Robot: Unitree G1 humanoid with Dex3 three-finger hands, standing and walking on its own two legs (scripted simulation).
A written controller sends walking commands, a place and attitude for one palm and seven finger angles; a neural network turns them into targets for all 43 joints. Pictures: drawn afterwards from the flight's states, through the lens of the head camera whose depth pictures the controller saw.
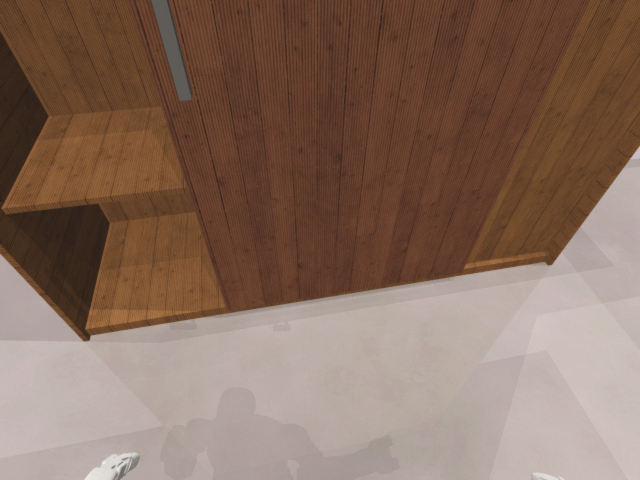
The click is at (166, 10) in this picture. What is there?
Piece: wardrobe's sliding door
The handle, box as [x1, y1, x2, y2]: [151, 0, 191, 100]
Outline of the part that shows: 151,0 179,100 191,99 191,91 168,0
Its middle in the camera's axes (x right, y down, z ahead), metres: -0.26 -0.40 +0.62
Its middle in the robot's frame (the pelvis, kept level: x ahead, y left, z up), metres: +0.74 +0.31 +0.28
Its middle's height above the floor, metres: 1.05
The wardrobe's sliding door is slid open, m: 0.48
